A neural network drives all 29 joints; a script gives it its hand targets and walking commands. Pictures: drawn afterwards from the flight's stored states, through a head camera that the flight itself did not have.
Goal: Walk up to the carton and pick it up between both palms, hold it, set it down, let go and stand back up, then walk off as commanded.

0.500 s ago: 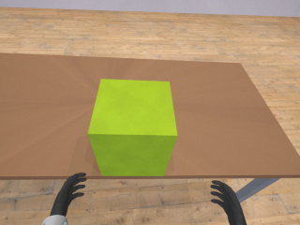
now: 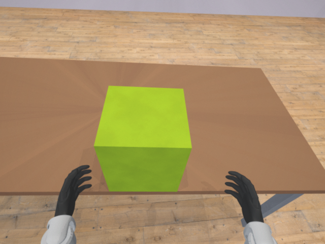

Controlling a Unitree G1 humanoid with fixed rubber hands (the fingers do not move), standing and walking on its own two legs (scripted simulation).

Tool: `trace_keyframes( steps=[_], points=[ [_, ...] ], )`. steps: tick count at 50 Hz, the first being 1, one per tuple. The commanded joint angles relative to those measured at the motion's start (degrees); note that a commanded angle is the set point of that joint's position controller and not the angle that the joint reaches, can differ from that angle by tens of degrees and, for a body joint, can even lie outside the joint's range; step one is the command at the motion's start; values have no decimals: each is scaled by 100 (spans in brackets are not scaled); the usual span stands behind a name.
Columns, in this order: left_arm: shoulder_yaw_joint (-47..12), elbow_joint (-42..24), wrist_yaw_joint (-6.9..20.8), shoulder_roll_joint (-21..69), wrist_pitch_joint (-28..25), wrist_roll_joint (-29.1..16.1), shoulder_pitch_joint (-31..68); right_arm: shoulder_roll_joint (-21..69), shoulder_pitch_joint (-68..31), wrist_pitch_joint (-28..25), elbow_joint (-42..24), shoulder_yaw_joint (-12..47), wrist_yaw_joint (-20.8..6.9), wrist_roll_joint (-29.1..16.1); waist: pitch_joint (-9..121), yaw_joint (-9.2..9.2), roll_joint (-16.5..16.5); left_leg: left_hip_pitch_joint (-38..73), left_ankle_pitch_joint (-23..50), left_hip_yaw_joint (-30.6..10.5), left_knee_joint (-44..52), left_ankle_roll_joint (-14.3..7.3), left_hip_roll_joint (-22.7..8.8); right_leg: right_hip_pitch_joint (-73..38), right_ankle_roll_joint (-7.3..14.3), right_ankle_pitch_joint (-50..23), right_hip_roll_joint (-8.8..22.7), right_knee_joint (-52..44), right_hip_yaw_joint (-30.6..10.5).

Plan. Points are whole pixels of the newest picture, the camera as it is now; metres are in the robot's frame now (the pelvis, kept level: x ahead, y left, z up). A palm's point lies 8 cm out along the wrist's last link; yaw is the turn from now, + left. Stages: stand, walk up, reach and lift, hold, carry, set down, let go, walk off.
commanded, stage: reach and lift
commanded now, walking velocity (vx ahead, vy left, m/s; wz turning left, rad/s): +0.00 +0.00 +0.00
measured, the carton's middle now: (144, 141) +0.40 +0.06 -0.01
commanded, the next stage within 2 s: none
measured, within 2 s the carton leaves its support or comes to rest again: neither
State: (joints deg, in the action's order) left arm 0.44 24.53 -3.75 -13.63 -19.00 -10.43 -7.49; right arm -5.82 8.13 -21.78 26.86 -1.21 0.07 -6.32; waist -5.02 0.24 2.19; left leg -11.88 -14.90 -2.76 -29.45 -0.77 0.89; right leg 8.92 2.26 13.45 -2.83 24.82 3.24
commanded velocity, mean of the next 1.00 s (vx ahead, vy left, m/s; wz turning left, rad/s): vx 0.00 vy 0.00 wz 0.00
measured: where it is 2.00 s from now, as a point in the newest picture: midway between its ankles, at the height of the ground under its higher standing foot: outside the picture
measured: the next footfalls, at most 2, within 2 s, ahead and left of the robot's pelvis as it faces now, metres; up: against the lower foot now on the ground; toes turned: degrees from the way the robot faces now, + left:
none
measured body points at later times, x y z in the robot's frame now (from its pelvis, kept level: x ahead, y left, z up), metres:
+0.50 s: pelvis +0.00 +0.01 +0.00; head +0.02 +0.04 +0.45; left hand +0.29 +0.22 +0.03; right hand +0.28 -0.20 +0.05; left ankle +0.01 +0.11 -0.74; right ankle +0.00 -0.09 -0.74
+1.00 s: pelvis -0.01 +0.01 +0.00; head +0.00 +0.04 +0.45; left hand +0.37 +0.22 +0.11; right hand +0.36 -0.18 +0.11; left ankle +0.01 +0.11 -0.74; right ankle +0.00 -0.09 -0.74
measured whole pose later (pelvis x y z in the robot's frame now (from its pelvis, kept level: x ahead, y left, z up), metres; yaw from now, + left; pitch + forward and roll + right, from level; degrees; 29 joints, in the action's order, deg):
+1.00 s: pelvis -0.01 +0.01 +0.00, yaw +0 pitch -3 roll -2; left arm 0.5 17.9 -5.2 -17.0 23.3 -10.5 26.6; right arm -12.0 -24.8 11.2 24.8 -1.2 6.0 -10.3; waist -2.9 0.2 1.9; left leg -11.9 -12.7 -2.7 -27.2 -1.3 0.9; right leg 7.9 2.2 10.2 -2.8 20.6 3.2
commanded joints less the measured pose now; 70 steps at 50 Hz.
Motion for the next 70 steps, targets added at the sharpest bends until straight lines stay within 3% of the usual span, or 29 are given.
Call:
trace_keyframes(
  steps=[1,6,10,13,19,20,21,23,26,32,33,35,36,42,45,48,49,51,52,53,54,55,56,58,60,61,66,67,70],
  points=[
    [-392,-627,54,-868,314,-419,1221,-720,-1122,316,-924,70,124,-439,1428,80,-350,295,694,201,998,231,-244,-479,38,-78,442,-428,-693],
    [-94,-1750,150,-725,822,-140,780,-847,-782,480,-1387,275,315,-834,2035,105,-436,1038,2598,152,712,388,-140,-1033,-104,-2110,396,-360,-746],
    [207,-2357,249,-774,1257,26,815,-965,-746,651,-1872,368,438,-949,2264,147,-353,1157,3416,202,673,393,-51,-1347,-223,-3274,331,-300,-734],
    [230,-2740,251,-663,1621,136,881,-1070,-818,849,-1938,284,427,-948,2161,85,-628,1326,3540,168,767,438,-107,-1179,-162,-3078,275,-393,-620],
    [522,-2875,282,-655,2460,105,1614,-983,-1568,1516,-2435,323,500,-971,1977,198,-445,1136,2913,230,989,346,-144,-1128,-188,-2384,292,-628,-631],
    [496,-3199,228,-747,2564,73,1895,-1176,-1741,1628,-2639,200,494,-978,2165,80,-531,1171,2857,217,979,347,-178,-1143,-167,-2359,272,-618,-607],
    [532,-3297,176,-738,2615,74,2003,-1148,-1849,1742,-2612,184,460,-1007,2108,180,-656,1166,2714,192,1034,372,-216,-1042,-150,-2007,252,-645,-600],
    [527,-3277,58,-871,2761,4,2822,-1221,-2492,1965,-2651,-46,385,-968,2049,113,-739,1009,1761,206,1150,307,-274,-689,-70,-990,283,-694,-561],
    [383,-2946,-95,-874,3007,-99,3704,-1256,-3228,2280,-2385,-496,301,-763,2027,-43,-824,571,616,170,1331,196,-313,-433,29,-104,280,-696,-509],
    [509,-1552,-61,-769,3771,47,4634,-1321,-4132,3014,-1230,-604,424,-779,1737,-135,-683,304,352,186,1402,127,-336,-620,-43,-168,291,-750,-552],
    [646,-1503,-41,-778,3837,140,4432,-1377,-3780,3091,-1156,-650,459,-768,1816,-158,-619,489,658,202,1395,148,-349,-731,-80,-501,258,-722,-521],
    [829,-1235,20,-932,4006,148,4865,-1382,-4308,3166,-1009,-513,549,-790,1877,-10,-498,381,823,246,1316,90,-285,-858,-154,-646,280,-717,-553],
    [803,-1200,42,-874,3998,143,4946,-1436,-4296,3189,-814,-563,560,-775,1891,-77,-560,480,771,225,1325,121,-283,-816,-149,-605,282,-725,-550],
    [791,-1947,-23,-947,3948,70,5741,-1593,-5216,2955,-1529,-749,653,-905,3060,-185,-593,1069,2063,201,914,244,-246,-805,-196,-1800,155,-466,-415],
    [858,-1910,-86,-1105,3927,-37,6199,-1614,-5721,3029,-1471,-742,604,-985,3105,-81,-642,817,1853,199,923,202,-232,-660,-194,-1496,152,-437,-360],
    [711,-1619,-140,-1019,4004,-62,6543,-1699,-5930,3184,-1125,-779,571,-964,2984,-169,-645,611,1557,156,965,233,-293,-539,-150,-1300,136,-457,-388],
    [745,-1269,-124,-1058,4053,8,6550,-1777,-5829,3284,-599,-878,563,-955,2786,-307,-661,612,1464,120,1016,255,-302,-494,-131,-1250,156,-493,-364],
    [761,-618,-78,-1157,4058,-33,6910,-1761,-6214,3481,43,-744,508,-1040,2401,-256,-676,348,854,153,1150,148,-269,-392,-124,-730,226,-604,-437],
    [659,-594,-86,-1152,4066,-65,7057,-1729,-6315,3485,-122,-688,491,-1081,2817,-313,-556,352,893,107,1135,135,-290,-559,-134,-832,210,-584,-433],
    [724,-49,-92,-1196,4102,-1,7187,-1787,-6521,3576,391,-672,469,-1108,2400,-178,-709,222,716,165,1190,124,-287,-352,-92,-609,224,-611,-446],
    [668,-157,-61,-1232,4057,-87,7178,-1784,-6492,3577,297,-693,489,-1065,2539,-275,-503,323,755,154,1147,104,-278,-428,-127,-703,239,-632,-452],
    [624,-571,-104,-1357,4025,-102,7261,-1816,-6564,3518,58,-754,519,-1127,3131,-338,-615,520,1022,101,1072,159,-285,-544,-131,-1065,178,-557,-418],
    [537,-382,-99,-1312,3990,-122,7585,-1825,-6871,3503,281,-800,509,-1127,3033,-383,-786,470,951,102,1042,213,-268,-371,-119,-972,207,-582,-410],
    [423,-218,-144,-1307,3922,-227,7800,-1785,-7222,3448,182,-833,502,-1115,3436,-429,-651,411,1096,59,976,158,-279,-336,-130,-1191,166,-542,-370],
    [576,-278,-201,-1385,3873,-198,8150,-1957,-7565,3422,92,-943,512,-1125,3648,-325,-696,405,1298,86,918,196,-257,-238,-128,-1333,116,-474,-337],
    [516,229,-159,-1318,3933,-173,8124,-1984,-7556,3433,457,-1014,504,-1005,3405,-432,-658,382,1270,73,896,211,-268,-207,-138,-1270,154,-512,-329],
    [627,1052,-76,-1487,3985,-167,8087,-1910,-7858,3519,643,-744,603,-1072,3388,-250,-301,138,1468,131,885,145,-241,-616,-218,-1665,205,-510,-416],
    [523,1059,-73,-1407,4010,-108,8131,-1988,-7962,3509,870,-822,611,-1122,3435,-340,-503,232,1551,95,866,200,-266,-513,-174,-1700,167,-542,-352],
    [523,858,-58,-1413,3995,-52,8212,-1955,-7910,3494,876,-677,662,-1243,3812,-314,-562,479,2159,123,702,241,-224,-661,-210,-2338,151,-441,-368]
  ],
)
